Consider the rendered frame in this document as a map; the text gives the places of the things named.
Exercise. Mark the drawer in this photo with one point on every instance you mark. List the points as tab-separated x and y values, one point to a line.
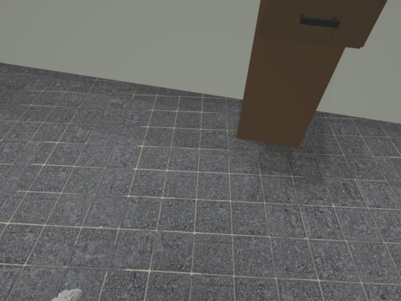
281	21

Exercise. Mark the cabinet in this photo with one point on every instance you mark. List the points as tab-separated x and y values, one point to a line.
285	84

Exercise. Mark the left robot hand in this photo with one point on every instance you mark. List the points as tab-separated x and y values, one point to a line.
69	295

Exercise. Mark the handle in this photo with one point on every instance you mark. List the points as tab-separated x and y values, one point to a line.
333	23

